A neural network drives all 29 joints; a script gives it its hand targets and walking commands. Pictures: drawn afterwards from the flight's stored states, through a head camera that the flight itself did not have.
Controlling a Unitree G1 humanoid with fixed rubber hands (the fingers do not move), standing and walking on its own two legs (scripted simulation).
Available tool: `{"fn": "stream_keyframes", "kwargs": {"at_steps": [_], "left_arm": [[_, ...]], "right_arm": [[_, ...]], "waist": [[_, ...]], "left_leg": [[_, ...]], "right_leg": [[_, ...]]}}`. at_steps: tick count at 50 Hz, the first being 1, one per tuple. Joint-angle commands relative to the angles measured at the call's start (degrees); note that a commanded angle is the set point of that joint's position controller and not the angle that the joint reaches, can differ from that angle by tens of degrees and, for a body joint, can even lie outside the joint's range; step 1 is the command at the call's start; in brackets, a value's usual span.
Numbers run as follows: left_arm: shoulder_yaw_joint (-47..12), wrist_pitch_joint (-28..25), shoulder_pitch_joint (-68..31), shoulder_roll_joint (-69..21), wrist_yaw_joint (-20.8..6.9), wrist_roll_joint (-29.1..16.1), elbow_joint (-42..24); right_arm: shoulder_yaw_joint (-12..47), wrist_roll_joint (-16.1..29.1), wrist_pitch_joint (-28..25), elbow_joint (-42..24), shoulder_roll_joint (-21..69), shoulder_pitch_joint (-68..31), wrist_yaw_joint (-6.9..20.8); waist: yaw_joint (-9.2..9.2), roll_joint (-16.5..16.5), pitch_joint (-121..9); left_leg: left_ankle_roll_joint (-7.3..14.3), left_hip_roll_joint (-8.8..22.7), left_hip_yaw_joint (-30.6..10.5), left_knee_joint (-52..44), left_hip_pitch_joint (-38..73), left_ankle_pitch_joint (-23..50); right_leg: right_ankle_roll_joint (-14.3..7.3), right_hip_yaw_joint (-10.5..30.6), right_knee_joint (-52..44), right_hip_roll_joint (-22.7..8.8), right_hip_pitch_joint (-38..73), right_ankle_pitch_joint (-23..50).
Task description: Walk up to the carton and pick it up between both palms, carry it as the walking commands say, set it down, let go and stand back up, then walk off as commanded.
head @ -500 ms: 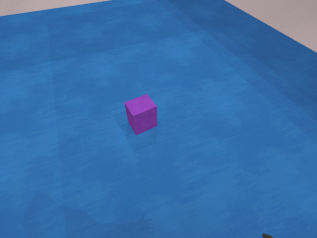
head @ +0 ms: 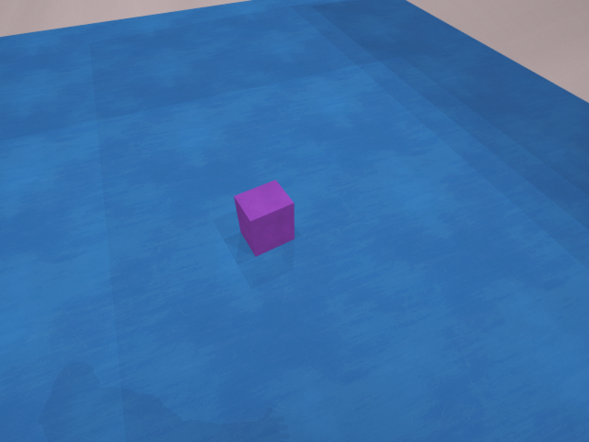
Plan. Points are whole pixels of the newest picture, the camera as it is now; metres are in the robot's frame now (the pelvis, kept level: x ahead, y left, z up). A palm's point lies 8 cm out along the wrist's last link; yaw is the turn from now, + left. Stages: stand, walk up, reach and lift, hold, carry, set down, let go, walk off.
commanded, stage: stand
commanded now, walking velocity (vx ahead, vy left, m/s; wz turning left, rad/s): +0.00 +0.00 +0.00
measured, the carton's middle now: (265, 218) +1.06 +0.17 -0.66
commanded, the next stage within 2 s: walk up in 0.52 s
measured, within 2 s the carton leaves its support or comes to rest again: neither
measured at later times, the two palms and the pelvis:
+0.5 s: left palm out of the picture +0.07 +0.28 -0.13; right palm out of the picture +0.09 -0.29 -0.12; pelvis +0.00 +0.00 +0.00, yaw +1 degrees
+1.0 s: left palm out of the picture +0.00 +0.25 -0.16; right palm out of the picture +0.15 -0.24 -0.14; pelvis +0.06 +0.01 -0.02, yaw +7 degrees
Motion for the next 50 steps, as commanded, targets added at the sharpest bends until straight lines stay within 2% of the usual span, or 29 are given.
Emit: {"fn": "stream_keyframes", "kwargs": {"at_steps": [1,2,5,6,7,16,19,20,21,22,23,28,29,31,35,36,37,38,39,40,41,42,44,45,46,47,48,49,50], "left_arm": [[2.3,-0.9,-1.4,13.6,0.6,0.1,-3.7],[3.1,-0.6,-2.9,14.3,0.9,-0.2,-3.4],[1.9,-1.4,-1.3,11.6,0.8,-0.3,-3.6],[1.3,-1.7,-1.2,9.7,0.5,-0.3,-3.5],[2.2,-1.8,-3.0,12.2,0.4,0.2,-4.0],[2.5,-0.6,-3.2,11.7,0.3,-0.1,-4.0],[1.8,-1.3,-4.2,11.7,0.7,0.0,-4.9],[2.3,-1.5,-2.9,11.9,0.7,0.2,-4.4],[1.4,-1.5,-2.6,10.0,0.8,-0.2,-4.1],[2.5,-1.1,-4.5,13.2,0.9,0.5,-4.3],[2.5,-1.3,-4.2,11.9,1.1,0.2,-5.4],[2.5,-1.0,0.0,12.3,0.9,0.0,-3.1],[3.2,-1.0,-2.4,14.1,0.6,0.1,-3.9],[3.1,-1.4,-2.8,13.4,0.6,-0.1,-3.1],[2.2,-0.9,-4.0,12.1,0.4,0.0,-4.3],[4.4,2.6,-3.6,9.0,-0.9,0.7,-7.7],[2.2,1.7,-1.6,5.2,0.1,0.1,-9.0],[2.9,1.6,2.0,6.2,-0.1,0.5,-8.8],[3.7,0.9,8.4,7.4,0.5,0.7,-5.7],[4.6,-0.5,17.0,10.5,1.4,0.7,-4.0],[4.4,-1.1,20.6,12.3,1.9,1.1,-2.8],[4.5,-1.7,20.2,13.3,2.1,1.1,-3.9],[3.6,-2.6,14.9,10.2,1.6,1.7,-5.0],[3.8,-2.9,11.2,9.4,1.6,1.5,-5.7],[3.7,-2.9,7.5,9.3,1.1,1.4,-7.8],[4.1,-2.8,3.4,8.7,0.5,1.8,-8.8],[4.1,-2.6,1.8,9.0,0.0,1.2,-9.3],[3.9,-2.8,1.6,7.4,-0.5,1.3,-9.5],[2.9,-2.8,3.4,4.1,-0.8,1.8,-8.2]], "right_arm": [[-1.6,0.2,-2.0,-5.3,-11.8,-3.2,-0.5],[-2.4,0.0,-2.0,-4.4,-12.8,-2.4,-0.6],[-2.0,-0.2,-1.3,-4.3,-12.3,-0.5,-0.6],[-2.1,-0.3,-1.7,-4.8,-13.0,-2.9,-0.9],[-2.8,0.4,-1.5,-4.4,-13.7,-1.4,-1.1],[-2.6,-0.4,-1.4,-4.5,-13.1,-2.6,-1.4],[-2.1,-0.2,-1.2,-5.1,-12.7,-4.5,-0.8],[-1.9,0.4,-1.4,-5.4,-11.0,-3.9,-0.7],[-1.6,0.7,-1.8,-6.4,-10.7,-3.5,-0.7],[-2.6,0.2,-1.5,-5.5,-12.8,-4.4,-0.5],[-2.1,0.3,-1.1,-5.6,-11.6,-4.4,-0.6],[-2.6,-0.2,-1.3,-4.7,-13.1,-1.3,-0.5],[-1.7,0.2,-1.0,-4.4,-13.1,-3.7,-0.7],[-2.1,0.1,-1.0,-6.1,-11.1,-4.4,-0.5],[-2.3,0.8,-0.5,-4.5,-15.3,-2.5,-0.9],[-3.1,-0.9,2.0,-0.8,-9.0,13.1,-2.0],[-2.5,-0.4,2.5,-3.5,-9.4,4.6,0.8],[-2.1,-0.9,3.1,-7.4,-9.7,-3.8,2.0],[-2.0,-0.8,3.1,-8.7,-8.6,-8.5,2.4],[-1.6,-0.9,2.4,-10.9,-6.6,-12.6,2.3],[-1.1,-1.5,2.0,-11.8,-4.1,-15.7,2.2],[-1.6,-2.1,1.3,-12.1,-4.3,-12.8,2.1],[-1.7,-2.4,0.2,-10.9,-4.3,-6.4,2.8],[-1.1,-2.1,-0.2,-11.0,-3.2,-3.5,3.1],[-0.6,-2.0,-0.5,-9.1,-2.4,-1.2,3.3],[0.1,-1.5,-0.1,-9.9,-1.2,1.7,4.3],[-0.4,-1.2,-0.2,-9.5,-1.3,5.2,4.1],[-0.6,-0.4,-0.5,-7.8,-1.4,8.6,3.9],[-2.7,-1.0,-1.0,-3.0,-5.6,18.5,2.5]], "waist": [[0.1,1.5,-6.9],[0.12,-3.2,-7.7],[-1.38,3.2,-6.6],[0.64,4.2,-5.4],[0.05,-2.3,-8.7],[0.2,3.3,-4.3],[0.49,-0.3,-7.1],[-1.19,2.8,-8.9],[-0.96,1.4,-9.4],[-0.16,3.6,-10.0],[-0.06,-0.7,-9.1],[-0.48,-0.6,-3.6],[0.68,-1.4,-7.1],[0.06,3.9,-5.3],[-0.83,-2.1,-6.4],[-2.52,-4.8,-5.7],[-2.17,13.0,-6.5],[1.86,8.8,-3.3],[5.79,3.4,-2.9],[10.31,-4.4,-4.3],[10.85,-10.2,-2.2],[9.49,-6.5,-1.0],[4.48,-1.8,0.0],[2.57,-6.7,2.0],[0.51,-6.2,0.9],[-1.62,-13.6,2.4],[-4.63,-13.0,2.3],[-5.91,-11.5,1.2],[-10.26,4.7,-3.3]], "left_leg": [[1.1,8.0,-6.5,-4.4,0.9,15.0],[0.8,8.6,-7.4,-5.0,0.4,16.7],[1.6,8.4,-5.8,-4.0,2.6,19.8],[2.1,7.5,-6.3,-3.7,1.0,18.9],[1.7,8.1,-6.7,-5.0,2.6,17.8],[0.6,8.1,-7.3,-5.5,-2.3,11.4],[1.6,8.4,-7.6,-5.3,1.4,14.2],[2.1,8.8,-6.4,-4.5,2.1,14.9],[2.0,7.5,-7.3,-4.9,3.0,16.3],[1.3,6.8,-4.7,-4.1,2.1,17.4],[1.4,7.5,-6.5,-5.1,1.1,19.7],[1.2,7.5,-7.2,-6.2,0.0,10.5],[1.6,7.6,-6.4,-5.4,1.0,11.3],[1.1,6.9,-5.8,-6.6,0.0,10.5],[1.5,7.2,-6.2,-5.8,0.1,11.3],[2.6,15.0,-16.5,-5.3,5.2,-15.1],[4.3,8.4,-15.2,-9.2,-5.8,-34.8],[3.4,7.0,-13.7,-10.5,-17.8,-31.7],[2.4,5.2,-10.5,-3.6,-25.9,-29.7],[0.4,2.7,-5.9,5.6,-33.4,-23.3],[-1.6,-0.6,0.0,23.1,-36.3,-13.5],[-2.0,4.4,-2.5,28.7,-37.4,-10.3],[-1.7,5.8,-1.0,30.3,-33.0,-13.1],[-1.7,8.9,-2.6,26.3,-31.3,-10.9],[-1.5,6.9,-0.2,21.4,-23.4,-12.7],[-0.6,6.0,2.3,16.7,-16.5,-13.4],[-0.5,4.9,3.1,10.6,-5.0,-7.1],[-0.8,3.0,6.1,5.5,4.7,-3.2],[1.0,4.5,0.6,3.6,16.8,-6.9]], "right_leg": [[-2.8,4.5,-3.1,-5.3,1.4,9.0],[-3.2,3.4,-1.6,-5.4,2.4,8.8],[-2.1,2.7,-2.1,-5.0,1.2,8.8],[-2.0,3.9,-3.2,-5.8,1.4,10.0],[-2.4,3.2,-1.8,-5.5,2.5,10.1],[-3.5,4.6,-3.2,-6.0,1.5,4.0],[-3.4,3.6,-3.3,-5.6,1.1,4.3],[-3.5,4.9,-4.3,-6.0,3.1,8.8],[-3.0,4.3,-3.1,-6.7,3.2,11.4],[-2.7,3.8,-3.5,-6.3,4.1,12.8],[-3.0,2.7,-2.6,-6.1,5.2,12.3],[-3.4,4.3,-3.5,-6.0,1.8,6.5],[-3.3,3.9,-4.2,-5.9,2.6,6.2],[-2.7,4.6,-5.4,-6.3,1.4,3.2],[-2.5,4.0,-4.7,-6.0,2.5,9.5],[-1.3,-6.1,8.6,-1.1,-12.5,-18.6],[-1.8,-2.1,8.6,-3.5,-8.1,-23.2],[-0.7,-4.8,9.3,-2.2,0.3,-16.2],[-2.6,1.3,3.5,-6.5,6.5,-18.0],[-4.7,8.8,-2.7,-14.1,14.4,-20.9],[-8.1,24.8,-15.1,-22.7,13.1,-27.1],[-10.7,27.9,-16.0,-27.7,13.6,-23.1],[-11.5,21.5,-12.2,-24.3,8.7,-18.5],[-9.6,17.3,-13.0,-23.8,5.7,-20.4],[-9.4,12.9,-12.6,-21.8,-0.7,-17.8],[-7.9,5.8,-11.5,-17.6,-3.3,-16.3],[-5.5,4.2,-8.4,-16.2,-14.7,-16.6],[-4.7,-1.0,-1.6,-11.4,-18.7,-12.9],[-3.8,-3.2,14.8,-7.8,-24.2,-9.9]]}}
